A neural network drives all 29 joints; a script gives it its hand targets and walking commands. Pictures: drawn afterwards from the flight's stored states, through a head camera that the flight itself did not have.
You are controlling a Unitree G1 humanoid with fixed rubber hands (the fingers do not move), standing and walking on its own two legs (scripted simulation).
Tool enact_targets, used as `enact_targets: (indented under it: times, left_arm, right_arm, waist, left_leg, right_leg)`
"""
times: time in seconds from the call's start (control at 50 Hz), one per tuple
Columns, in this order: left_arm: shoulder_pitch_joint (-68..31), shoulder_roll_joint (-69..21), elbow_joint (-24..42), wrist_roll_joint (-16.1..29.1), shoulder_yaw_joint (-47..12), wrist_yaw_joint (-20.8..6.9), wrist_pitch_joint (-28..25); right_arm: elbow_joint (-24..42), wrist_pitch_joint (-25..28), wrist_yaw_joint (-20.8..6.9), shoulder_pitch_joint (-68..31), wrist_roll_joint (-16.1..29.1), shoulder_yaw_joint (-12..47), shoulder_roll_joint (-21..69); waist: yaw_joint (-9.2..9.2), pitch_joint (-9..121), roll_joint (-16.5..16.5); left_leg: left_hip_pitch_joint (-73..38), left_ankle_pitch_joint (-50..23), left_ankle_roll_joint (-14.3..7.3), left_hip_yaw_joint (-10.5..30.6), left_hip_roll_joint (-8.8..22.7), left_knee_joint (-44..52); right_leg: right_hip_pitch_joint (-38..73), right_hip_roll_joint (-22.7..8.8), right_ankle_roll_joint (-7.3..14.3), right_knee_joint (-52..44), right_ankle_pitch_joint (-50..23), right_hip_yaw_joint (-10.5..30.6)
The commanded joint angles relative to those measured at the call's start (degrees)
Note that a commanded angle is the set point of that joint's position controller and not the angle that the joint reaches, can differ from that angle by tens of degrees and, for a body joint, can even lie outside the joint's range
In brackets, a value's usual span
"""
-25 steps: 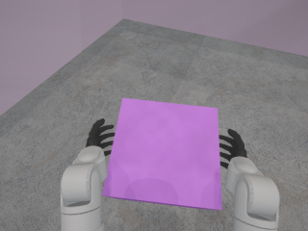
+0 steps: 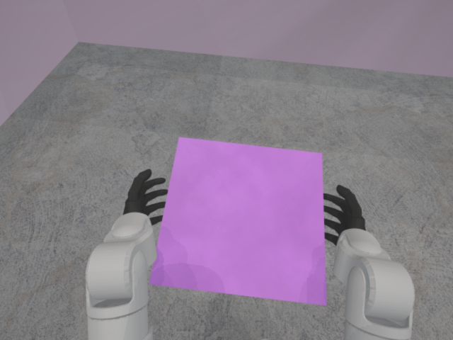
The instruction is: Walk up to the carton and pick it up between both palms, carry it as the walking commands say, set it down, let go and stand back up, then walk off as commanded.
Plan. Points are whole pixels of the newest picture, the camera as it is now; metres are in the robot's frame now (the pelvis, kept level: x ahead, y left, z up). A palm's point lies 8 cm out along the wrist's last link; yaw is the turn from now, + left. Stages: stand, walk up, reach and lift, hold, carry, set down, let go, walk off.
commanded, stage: carry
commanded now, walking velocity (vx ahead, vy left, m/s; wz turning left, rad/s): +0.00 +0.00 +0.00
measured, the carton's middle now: (239, 224) +0.31 -0.01 +0.02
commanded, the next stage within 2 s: none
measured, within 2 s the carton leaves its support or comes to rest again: neither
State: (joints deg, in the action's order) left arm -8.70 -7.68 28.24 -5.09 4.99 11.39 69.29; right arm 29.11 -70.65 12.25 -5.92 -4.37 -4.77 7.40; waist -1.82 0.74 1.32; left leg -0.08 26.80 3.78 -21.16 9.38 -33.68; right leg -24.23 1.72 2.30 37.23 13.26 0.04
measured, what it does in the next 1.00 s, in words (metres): walks ahead: left foot, then right foot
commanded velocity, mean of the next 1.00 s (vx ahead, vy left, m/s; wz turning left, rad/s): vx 0.00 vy -0.06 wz -0.19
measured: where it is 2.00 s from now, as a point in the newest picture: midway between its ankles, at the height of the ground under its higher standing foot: outside the picture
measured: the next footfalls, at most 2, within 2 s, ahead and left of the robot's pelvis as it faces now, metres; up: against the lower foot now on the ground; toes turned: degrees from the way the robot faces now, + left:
left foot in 0.26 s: +0.25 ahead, +0.12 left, +0.00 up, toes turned +8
right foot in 0.50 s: +0.17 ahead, -0.13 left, +0.00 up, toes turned -12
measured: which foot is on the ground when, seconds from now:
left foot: down 0.00-0.00, up 0.02-0.24, down 0.26-1.00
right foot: down 0.00-0.28, up 0.30-0.48, down 0.50-1.00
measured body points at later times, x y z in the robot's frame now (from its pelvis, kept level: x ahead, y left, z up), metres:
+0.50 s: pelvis +0.20 +0.03 +0.02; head +0.23 +0.05 +0.46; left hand +0.49 +0.17 +0.11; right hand +0.46 -0.15 +0.11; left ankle +0.21 +0.11 -0.72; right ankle +0.15 -0.10 -0.72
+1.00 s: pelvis +0.21 +0.00 +0.01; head +0.23 +0.00 +0.46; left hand +0.51 +0.13 +0.11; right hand +0.46 -0.19 +0.09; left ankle +0.21 +0.11 -0.72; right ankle +0.15 -0.10 -0.72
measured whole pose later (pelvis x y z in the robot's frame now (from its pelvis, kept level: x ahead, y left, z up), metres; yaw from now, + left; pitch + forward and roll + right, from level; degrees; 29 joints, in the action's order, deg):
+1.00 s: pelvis +0.21 +0.00 +0.01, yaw -8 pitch +4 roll -1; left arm -8.9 -7.7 26.0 -5.1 5.4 11.8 69.6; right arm 26.0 -70.7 11.7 -6.4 -5.5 -4.8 7.4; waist 1.3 4.0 -1.7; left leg 19.4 18.1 -0.7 -14.4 8.3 -35.3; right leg -13.8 2.0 0.4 29.1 19.6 -0.3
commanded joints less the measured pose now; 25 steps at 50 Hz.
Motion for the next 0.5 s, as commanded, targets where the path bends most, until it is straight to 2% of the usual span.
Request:
enact_targets:
  times: [0.0, 0.02, 0.04, 0.06, 0.08, 0.1, 0.12, 0.14, 0.16, 0.18, 0.2, 0.22, 0.24, 0.26, 0.28, 0.3, 0.32, 0.34, 0.36, 0.38, 0.4, 0.42, 0.44, 0.48]
  left_arm:
    - [-18.95, -50.54, 3.74, 18.66, -34.44, -12.86, 0.79]
    - [-20.67, -52.5, 5.81, 19.79, -35.58, -12.81, 0.54]
    - [-20.1, -54.33, 4.77, 20.19, -36.48, -12.61, 0.51]
    - [-19.09, -55.4, 4.55, 20.54, -36.68, -12.86, 0.03]
    - [-19.39, -56.65, 5.33, 20.93, -37.13, -13.36, -0.26]
    - [-19.85, -58.07, 5.92, 21.33, -38.42, -13.79, -0.91]
    - [-20.0, -59.3, 7.11, 21.87, -38.72, -14.13, -1.41]
    - [-18.75, -60.25, 7.55, 21.86, -39.13, -14.56, -1.96]
    - [-19.73, -60.95, 8.26, 22.84, -40.13, -14.85, -2.59]
    - [-21.12, -61.52, 9.34, 23.6, -41.31, -14.9, -2.77]
    - [-22.62, -61.66, 10.78, 24.62, -42.29, -14.87, -3.31]
    - [-21.82, -60.32, 10.74, 24.67, -42.6, -15.05, -3.35]
    - [-22.58, -59.2, 10.96, 24.77, -43.46, -15.04, -2.81]
    - [-22.84, -57.64, 11.28, 25.38, -43.55, -15.25, -2.6]
    - [-23.92, -56.08, 10.64, 25.56, -43.98, -15.1, -2.11]
    - [-21.37, -55.5, 8.17, 24.37, -43.72, -15.12, -1.12]
    - [-21.26, -55.21, 7.47, 24.35, -43.27, -14.95, -0.82]
    - [-20.1, -54.2, 6.81, 23.79, -42.6, -14.81, -0.25]
    - [-21.74, -53.45, 6.57, 23.34, -41.79, -14.55, -0.08]
    - [-22.01, -52.7, 5.29, 23.02, -41.51, -14.55, 0.46]
    - [-21.01, -53.17, 4.65, 22.42, -41.18, -14.55, 0.6]
    - [-18.38, -51.78, 2.07, 21.03, -39.2, -14.53, 1.18]
    - [-19.9, -51.92, 2.91, 21.21, -39.22, -14.56, 1.36]
    - [-18.28, -49.83, 0.4, 20.2, -37.13, -14.58, 1.74]
  right_arm:
    - [5.28, -0.24, -15.94, -28.26, 23.45, 39.83, 50.15]
    - [4.99, 0.19, -16.02, -27.45, 23.6, 39.7, 52.0]
    - [5.55, 0.86, -15.65, -27.06, 22.79, 38.9, 52.82]
    - [5.5, 1.61, -15.24, -26.13, 23.02, 39.59, 54.81]
    - [6.14, 1.96, -15.37, -26.91, 23.55, 39.99, 56.09]
    - [6.38, 2.72, -15.47, -25.88, 23.31, 39.77, 57.65]
    - [8.84, 3.53, -15.36, -26.08, 23.34, 39.51, 58.08]
    - [10.29, 4.02, -15.4, -25.55, 23.31, 40.03, 58.62]
    - [12.36, 4.72, -15.28, -26.55, 22.97, 39.9, 57.72]
    - [11.17, 4.85, -15.41, -25.04, 22.56, 39.11, 58.22]
    - [11.28, 5.19, -15.36, -24.06, 22.61, 38.76, 58.54]
    - [10.86, 5.34, -15.47, -22.87, 22.01, 38.38, 57.54]
    - [9.3, 5.16, -15.57, -21.61, 21.42, 37.48, 55.81]
    - [10.12, 5.72, -15.34, -21.21, 21.29, 36.13, 54.01]
    - [6.24, 5.31, -15.12, -18.2, 19.64, 34.05, 53.1]
    - [6.93, 4.79, -14.95, -18.97, 19.34, 34.32, 51.99]
    - [5.01, 3.83, -14.87, -17.15, 18.07, 33.73, 51.31]
    - [4.53, 3.22, -15.17, -17.31, 17.93, 33.38, 50.02]
    - [4.67, 2.88, -15.21, -20.17, 18.45, 34.34, 49.99]
    - [3.27, 2.43, -15.36, -20.25, 18.19, 34.31, 49.76]
    - [4.97, 2.56, -15.4, -21.74, 18.5, 34.53, 49.34]
    - [4.68, 1.89, -15.06, -22.03, 18.31, 34.98, 48.1]
    - [4.35, 1.4, -15.16, -22.09, 18.6, 35.4, 48.79]
    - [4.16, 0.65, -14.64, -22.66, 18.32, 35.61, 47.52]
  waist:
    - [4.11, 23.02, 11.88]
    - [4.68, 21.42, 6.74]
    - [4.81, 23.02, 5.22]
    - [4.93, 23.12, 6.35]
    - [4.82, 22.02, 4.4]
    - [4.72, 22.73, 7.88]
    - [4.44, 23.93, 6.87]
    - [4.4, 25.16, 8.59]
    - [4.19, 25.04, 10.95]
    - [3.7, 26.95, 7.52]
    - [2.47, 28.12, 6.28]
    - [1.33, 29.88, 1.96]
    - [0.6, 31.58, -11.76]
    - [0.93, 32.74, -19.22]
    - [1.1, 32.25, -19.46]
    - [1.12, 29.18, -17.84]
    - [1.05, 26.18, -15.11]
    - [1.25, 24.84, -15.16]
    - [1.57, 22.35, -12.27]
    - [1.68, 21.98, -11.73]
    - [2.15, 21.83, -11.7]
    - [2.71, 22.02, -7.6]
    - [2.71, 22.26, -6.94]
    - [2.39, 24.77, 3.56]
  left_leg:
    - [36.01, 9.67, 2.73, 14.87, -9.68, -41.39]
    - [41.96, 10.75, 1.38, 16.79, -9.3, -42.2]
    - [46.4, 10.49, 0.33, 17.34, -7.4, -38.26]
    - [49.46, 9.56, 0.35, 17.67, -6.48, -29.78]
    - [47.21, 8.16, 1.18, 17.46, -6.08, -22.91]
    - [43.77, 4.59, 1.17, 18.21, -5.96, -15.44]
    - [38.19, -0.09, 1.47, 16.03, -7.89, -11.51]
    - [33.25, -4.77, 1.19, 15.67, -8.35, -4.41]
    - [26.68, -10.03, 0.36, 13.35, -10.15, -0.31]
    - [18.68, -18.14, -0.07, 11.75, -11.14, 6.91]
    - [7.73, -31.58, 0.21, 9.2, -10.67, 14.66]
    - [-5.39, -43.72, -1.87, 12.34, -6.02, 13.52]
    - [-20.67, -74.41, -5.44, 21.99, 6.87, 9.89]
    - [-22.02, -93.59, -10.15, 25.9, 14.14, 6.55]
    - [-16.83, -100.67, -11.87, 27.2, 15.57, 4.96]
    - [-12.05, -90.16, -11.76, 25.42, 13.48, 6.85]
    - [-11.72, -80.0, -12.3, 24.47, 12.39, 6.54]
    - [-10.56, -72.82, -13.0, 22.27, 10.77, 7.42]
    - [-9.99, -68.78, -11.96, 20.09, 9.01, 7.31]
    - [-5.75, -62.78, -10.98, 19.29, 8.32, 7.79]
    - [-4.28, -58.75, -10.3, 19.17, 7.03, 7.89]
    - [-0.9, -50.31, -9.49, 18.25, 6.82, 7.8]
    - [1.76, -45.01, -8.1, 16.73, 4.94, 6.7]
    - [9.49, -32.72, -4.19, 15.59, 0.32, 3.34]
  right_leg:
    - [47.32, -18.63, 16.16, -7.29, -99.63, 24.45]
    - [49.48, -18.14, 15.67, -7.29, -95.97, 23.45]
    - [53.73, -17.18, 13.23, -6.94, -91.18, 21.49]
    - [56.1, -16.36, 10.64, -7.67, -85.66, 20.89]
    - [51.63, -15.39, 9.39, -8.87, -79.13, 19.26]
    - [50.22, -15.09, 8.76, -9.62, -76.57, 17.9]
    - [44.71, -13.98, 8.74, -10.37, -77.12, 16.11]
    - [42.29, -12.7, 7.34, -9.98, -74.23, 13.0]
    - [36.83, -11.27, 6.25, -9.93, -71.89, 9.48]
    - [33.22, -9.63, 4.52, -8.11, -66.41, 7.05]
    - [26.08, -6.96, 1.58, -5.28, -58.06, 2.59]
    - [14.55, -5.36, -1.45, -2.34, -42.54, 0.84]
    - [-1.35, -2.64, -4.23, 6.69, -12.88, -2.23]
    - [-4.58, 0.93, -4.42, 15.17, 17.13, -0.92]
    - [-0.93, 0.83, -3.6, 18.8, 18.76, 3.12]
    - [-0.89, -0.57, -3.68, 15.36, 17.3, 3.28]
    - [-4.09, -1.72, -3.46, 9.2, 16.66, 2.18]
    - [-4.2, -2.9, -3.1, 5.58, 15.25, 2.05]
    - [-3.5, -2.88, -3.05, -1.26, 15.84, 0.69]
    - [1.35, -2.24, -3.33, -6.93, 13.94, -1.28]
    - [4.68, -1.63, -3.14, -12.88, 9.07, -1.82]
    - [9.64, -2.04, -3.08, -17.75, 2.68, -2.8]
    - [13.9, -3.98, -2.91, -18.02, -2.63, -1.87]
    - [23.73, -9.36, -1.12, -11.17, -32.63, 3.14]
